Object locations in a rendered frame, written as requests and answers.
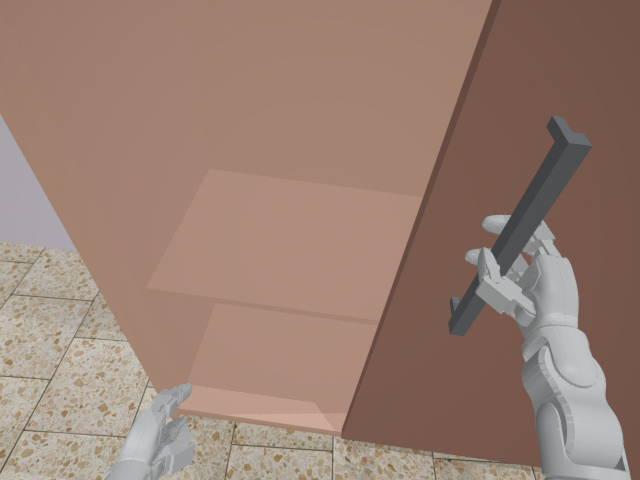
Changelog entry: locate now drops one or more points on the left robot forearm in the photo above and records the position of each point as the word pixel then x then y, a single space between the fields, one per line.
pixel 129 470

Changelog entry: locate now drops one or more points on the wardrobe door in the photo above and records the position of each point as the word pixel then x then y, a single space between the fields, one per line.
pixel 425 389

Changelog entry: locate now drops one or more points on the right robot forearm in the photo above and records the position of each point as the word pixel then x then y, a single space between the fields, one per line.
pixel 579 436

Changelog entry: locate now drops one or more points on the robot right hand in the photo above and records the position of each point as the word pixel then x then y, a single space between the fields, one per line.
pixel 548 283

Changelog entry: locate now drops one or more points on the robot left hand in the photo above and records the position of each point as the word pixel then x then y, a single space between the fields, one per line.
pixel 152 442

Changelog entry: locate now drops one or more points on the handle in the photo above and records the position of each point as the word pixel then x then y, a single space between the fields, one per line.
pixel 561 162

